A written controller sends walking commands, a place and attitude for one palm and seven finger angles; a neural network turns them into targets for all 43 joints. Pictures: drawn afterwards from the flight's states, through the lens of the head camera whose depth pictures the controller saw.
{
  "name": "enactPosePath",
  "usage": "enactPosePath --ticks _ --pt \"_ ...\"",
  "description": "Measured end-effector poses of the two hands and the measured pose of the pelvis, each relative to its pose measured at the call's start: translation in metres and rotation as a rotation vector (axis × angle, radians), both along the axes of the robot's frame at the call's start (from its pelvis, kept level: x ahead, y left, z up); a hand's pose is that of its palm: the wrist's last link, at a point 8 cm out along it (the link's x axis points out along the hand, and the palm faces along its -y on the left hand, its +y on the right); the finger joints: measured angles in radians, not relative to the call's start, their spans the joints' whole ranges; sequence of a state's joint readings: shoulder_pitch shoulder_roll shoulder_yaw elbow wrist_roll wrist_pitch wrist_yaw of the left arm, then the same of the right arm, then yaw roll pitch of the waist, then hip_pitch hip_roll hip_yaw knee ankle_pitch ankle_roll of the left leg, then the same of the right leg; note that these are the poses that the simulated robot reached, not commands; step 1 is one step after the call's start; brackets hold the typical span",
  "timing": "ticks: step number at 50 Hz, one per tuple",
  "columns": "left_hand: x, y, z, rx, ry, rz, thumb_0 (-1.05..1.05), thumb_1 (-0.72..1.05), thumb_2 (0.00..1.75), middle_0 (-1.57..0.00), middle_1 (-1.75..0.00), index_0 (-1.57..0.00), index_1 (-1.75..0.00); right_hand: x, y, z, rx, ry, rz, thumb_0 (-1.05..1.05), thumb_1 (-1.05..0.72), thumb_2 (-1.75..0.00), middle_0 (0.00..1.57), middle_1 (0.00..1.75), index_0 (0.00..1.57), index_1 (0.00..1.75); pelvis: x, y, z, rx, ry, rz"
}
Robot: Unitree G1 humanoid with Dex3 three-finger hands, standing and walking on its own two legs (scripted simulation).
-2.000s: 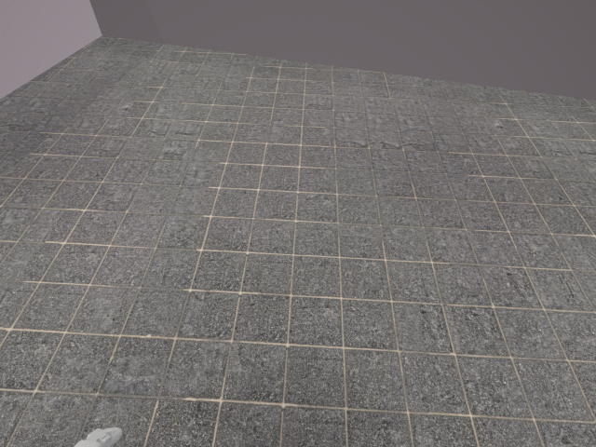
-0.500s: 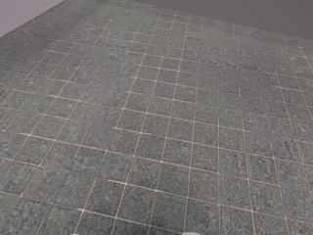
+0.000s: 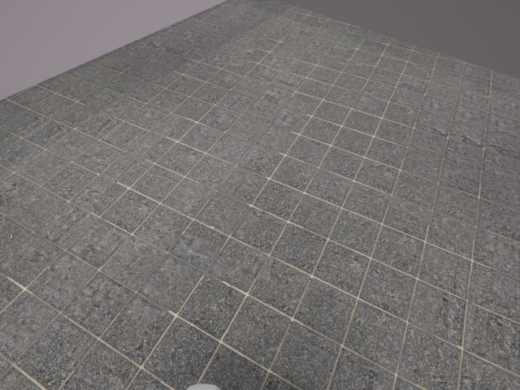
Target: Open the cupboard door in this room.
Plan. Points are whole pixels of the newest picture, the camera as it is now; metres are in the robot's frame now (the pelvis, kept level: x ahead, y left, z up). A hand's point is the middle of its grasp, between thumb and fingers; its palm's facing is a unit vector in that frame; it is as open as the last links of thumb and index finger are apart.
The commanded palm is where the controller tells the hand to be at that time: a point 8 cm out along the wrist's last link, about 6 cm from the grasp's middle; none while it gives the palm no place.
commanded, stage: turn or walk to find it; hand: left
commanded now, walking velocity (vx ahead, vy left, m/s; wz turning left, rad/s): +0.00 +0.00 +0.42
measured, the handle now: out of the picture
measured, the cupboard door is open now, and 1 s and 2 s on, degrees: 0 0 0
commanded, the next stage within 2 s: none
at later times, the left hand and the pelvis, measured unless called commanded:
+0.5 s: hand out of the picture +0.06 +0.23 -0.15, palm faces +0.20 -0.94 -0.26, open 7.4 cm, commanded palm none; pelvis -0.01 +0.01 +0.00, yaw +10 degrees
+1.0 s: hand out of the picture -0.10 +0.20 -0.19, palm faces +0.45 -0.87 -0.22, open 7.3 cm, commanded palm none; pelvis -0.04 +0.01 -0.01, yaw +25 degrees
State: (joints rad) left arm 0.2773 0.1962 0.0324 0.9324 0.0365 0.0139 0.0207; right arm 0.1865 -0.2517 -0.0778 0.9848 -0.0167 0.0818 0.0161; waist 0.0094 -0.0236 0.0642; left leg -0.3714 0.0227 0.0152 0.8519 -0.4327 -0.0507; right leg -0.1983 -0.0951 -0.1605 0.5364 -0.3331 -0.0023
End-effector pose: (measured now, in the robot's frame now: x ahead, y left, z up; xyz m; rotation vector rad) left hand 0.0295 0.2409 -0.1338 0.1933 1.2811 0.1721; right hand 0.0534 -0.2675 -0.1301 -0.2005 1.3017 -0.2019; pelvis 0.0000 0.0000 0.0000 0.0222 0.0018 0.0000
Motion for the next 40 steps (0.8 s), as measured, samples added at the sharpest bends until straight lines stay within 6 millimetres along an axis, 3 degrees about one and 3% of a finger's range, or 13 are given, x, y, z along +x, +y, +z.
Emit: enactPosePath --ticks 5,8,16,21,27,34,40 --pt "-0.038 0.029 -0.025 -0.024 0.083 0.089 0.0 0.91 0.9 -0.2 -0.3 -0.21 -0.3 0.039 0.033 0.002 -0.023 -0.074 0.1 0.0 -0.91 -0.9 0.2 0.3 0.2 0.3 -0.002 0.021 -0.012 -0.013 0.008 0.05" --pt "-0.049 0.042 -0.025 -0.018 0.123 0.114 0.01 0.91 0.9 -0.2 -0.3 -0.2 -0.3 0.051 0.052 0.011 -0.018 -0.111 0.131 0.0 -0.91 -0.9 0.2 0.3 0.2 0.3 -0.003 0.028 -0.008 -0.019 0.001 0.052" --pt "-0.027 0.057 -0.005 -0.006 0.014 0.148 0.01 0.91 0.9 -0.19 -0.3 -0.2 -0.3 0.049 0.074 0.015 0.012 -0.114 0.17 0.0 -0.91 -0.9 0.2 0.3 0.2 0.3 -0.007 0.034 0.005 -0.039 -0.007 0.111" --pt "-0.003 0.051 0.006 0.018 -0.074 0.153 0.01 0.91 0.9 -0.19 -0.3 -0.2 -0.3 0.034 0.066 0.005 0.038 -0.072 0.174 0.0 -0.91 -0.9 0.2 0.3 0.2 0.3 -0.011 0.026 0.004 -0.029 -0.006 0.152" --pt "0.012 0.026 0.016 0.06 -0.16 0.151 0.0 0.91 0.9 -0.19 -0.3 -0.2 -0.3 0.019 0.037 -0.019 0.07 -0.019 0.168 0.0 -0.91 -0.9 0.2 0.3 0.2 0.3 -0.013 0.002 -0.006 -0.002 0.003 0.197" --pt "-0.019 -0.001 0.027 0.066 -0.154 0.221 0.0 0.91 0.9 -0.2 -0.3 -0.21 -0.3 0.017 0.011 -0.017 0.068 0.045 0.212 0.0 -0.91 -0.9 0.2 0.3 0.2 0.3 -0.015 -0.014 0.003 0.014 -0.014 0.278" --pt "-0.06 -0.014 0.019 0.035 -0.098 0.304 0.0 0.91 0.9 -0.2 -0.3 -0.21 -0.3 0.028 0.01 -0.011 0.041 0.071 0.279 0.0 -0.91 -0.9 0.2 0.3 0.2 0.3 -0.017 -0.016 0.005 0.012 -0.019 0.341"
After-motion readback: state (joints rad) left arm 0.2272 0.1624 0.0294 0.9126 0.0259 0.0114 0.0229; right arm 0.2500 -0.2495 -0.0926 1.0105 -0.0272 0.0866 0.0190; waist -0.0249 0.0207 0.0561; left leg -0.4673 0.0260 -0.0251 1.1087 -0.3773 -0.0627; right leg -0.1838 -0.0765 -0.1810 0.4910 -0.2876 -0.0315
